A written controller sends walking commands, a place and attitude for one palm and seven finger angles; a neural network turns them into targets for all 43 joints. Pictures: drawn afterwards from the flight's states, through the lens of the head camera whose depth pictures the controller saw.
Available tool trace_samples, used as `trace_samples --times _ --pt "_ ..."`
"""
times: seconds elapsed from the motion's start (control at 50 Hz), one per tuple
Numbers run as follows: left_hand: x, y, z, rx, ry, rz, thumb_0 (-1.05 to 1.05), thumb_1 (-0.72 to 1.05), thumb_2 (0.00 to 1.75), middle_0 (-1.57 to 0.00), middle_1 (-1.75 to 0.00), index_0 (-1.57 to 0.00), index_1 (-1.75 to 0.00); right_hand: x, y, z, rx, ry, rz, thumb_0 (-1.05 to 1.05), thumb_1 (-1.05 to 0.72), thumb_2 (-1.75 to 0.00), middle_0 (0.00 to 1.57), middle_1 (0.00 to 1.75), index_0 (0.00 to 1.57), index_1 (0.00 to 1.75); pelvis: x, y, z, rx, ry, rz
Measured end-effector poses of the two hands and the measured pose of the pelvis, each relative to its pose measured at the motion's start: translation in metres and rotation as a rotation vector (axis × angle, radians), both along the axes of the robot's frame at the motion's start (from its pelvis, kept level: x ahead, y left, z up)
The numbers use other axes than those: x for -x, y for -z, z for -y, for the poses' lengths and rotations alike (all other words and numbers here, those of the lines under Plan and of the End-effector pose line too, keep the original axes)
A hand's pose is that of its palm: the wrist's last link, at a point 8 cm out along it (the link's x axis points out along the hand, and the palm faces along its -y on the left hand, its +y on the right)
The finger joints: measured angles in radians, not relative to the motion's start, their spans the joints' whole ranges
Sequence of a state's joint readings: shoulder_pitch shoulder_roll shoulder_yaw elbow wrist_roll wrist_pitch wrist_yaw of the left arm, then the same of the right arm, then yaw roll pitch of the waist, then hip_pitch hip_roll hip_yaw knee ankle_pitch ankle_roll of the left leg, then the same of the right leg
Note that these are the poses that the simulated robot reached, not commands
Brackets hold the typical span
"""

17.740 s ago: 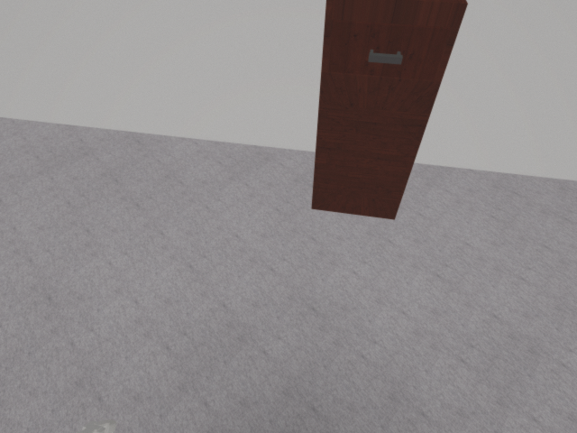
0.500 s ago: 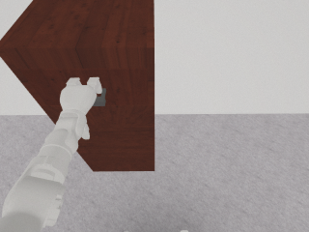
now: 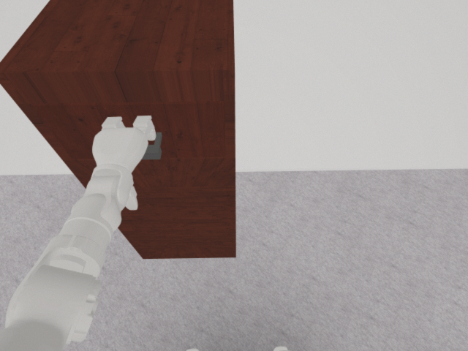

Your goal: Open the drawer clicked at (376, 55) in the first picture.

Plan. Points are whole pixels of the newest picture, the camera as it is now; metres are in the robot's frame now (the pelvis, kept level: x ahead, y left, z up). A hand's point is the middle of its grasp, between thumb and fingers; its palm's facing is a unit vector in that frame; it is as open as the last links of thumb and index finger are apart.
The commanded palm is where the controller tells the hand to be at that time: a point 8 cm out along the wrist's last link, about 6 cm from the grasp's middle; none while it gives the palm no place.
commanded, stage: lift the fingers back up to retry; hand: left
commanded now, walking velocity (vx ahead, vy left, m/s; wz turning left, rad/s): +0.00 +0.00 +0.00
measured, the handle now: (136, 144) +0.50 +0.20 +0.03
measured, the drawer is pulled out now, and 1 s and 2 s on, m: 0.00 0.00 0.00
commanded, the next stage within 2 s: re-aim the fingers above the handle in 0.64 s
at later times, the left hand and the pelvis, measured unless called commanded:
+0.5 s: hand (122, 142) +0.46 +0.20 +0.09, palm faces +0.00 -0.02 -1.00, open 13.6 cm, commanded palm +0.43 +0.20 +0.15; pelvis +0.03 -0.01 +0.02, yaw +1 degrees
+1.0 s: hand (119, 145) +0.45 +0.20 +0.09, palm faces -0.03 -0.02 -1.00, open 13.8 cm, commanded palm +0.43 +0.20 +0.15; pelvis +0.03 -0.02 +0.02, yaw +2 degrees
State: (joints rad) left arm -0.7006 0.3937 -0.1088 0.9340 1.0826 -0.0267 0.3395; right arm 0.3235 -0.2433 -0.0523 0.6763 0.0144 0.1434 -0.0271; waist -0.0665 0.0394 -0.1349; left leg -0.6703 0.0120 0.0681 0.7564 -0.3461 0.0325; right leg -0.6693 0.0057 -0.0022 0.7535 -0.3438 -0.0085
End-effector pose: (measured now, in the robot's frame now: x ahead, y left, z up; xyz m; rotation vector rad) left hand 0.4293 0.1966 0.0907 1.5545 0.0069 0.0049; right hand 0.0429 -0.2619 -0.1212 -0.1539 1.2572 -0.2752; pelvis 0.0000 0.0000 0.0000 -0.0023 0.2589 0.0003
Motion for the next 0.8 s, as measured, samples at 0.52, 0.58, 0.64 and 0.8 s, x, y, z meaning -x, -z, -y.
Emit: trace_samples --times 0.52,0.58,0.64,0.8 --pt "-0.005 -0.058 0.0 0.008 0.008 0.009 0.0 -0.49 0.3 -0.35 -1.22 -0.35 -1.22 -0.073 -0.014 0.002 -0.037 -0.046 0.112 0.0 -0.9 -0.9 0.2 0.3 0.2 0.3 -0.029 -0.018 0.007 -0.011 -0.008 0.085" --pt "-0.003 -0.063 0.001 0.013 0.004 0.006 0.0 -0.49 0.3 -0.34 -1.21 -0.34 -1.21 -0.085 -0.016 0.003 -0.043 -0.066 0.128 0.0 -0.9 -0.9 0.2 0.3 0.2 0.3 -0.031 -0.019 0.009 -0.013 -0.01 0.092" --pt "-0.001 -0.06 0.002 0.012 0.003 -0.02 0.0 -0.49 0.3 -0.33 -1.21 -0.33 -1.21 -0.095 -0.019 0.004 -0.044 -0.084 0.142 0.0 -0.9 -0.9 0.2 0.3 0.2 0.3 -0.032 -0.02 0.011 -0.015 -0.011 0.096" --pt "0.004 -0.054 0.002 0.021 0.039 -0.029 0.0 -0.49 0.3 -0.32 -1.2 -0.33 -1.21 -0.106 -0.021 0.008 -0.029 -0.101 0.162 0.0 -0.9 -0.9 0.2 0.3 0.2 0.3 -0.032 -0.019 0.015 -0.017 -0.017 0.094"
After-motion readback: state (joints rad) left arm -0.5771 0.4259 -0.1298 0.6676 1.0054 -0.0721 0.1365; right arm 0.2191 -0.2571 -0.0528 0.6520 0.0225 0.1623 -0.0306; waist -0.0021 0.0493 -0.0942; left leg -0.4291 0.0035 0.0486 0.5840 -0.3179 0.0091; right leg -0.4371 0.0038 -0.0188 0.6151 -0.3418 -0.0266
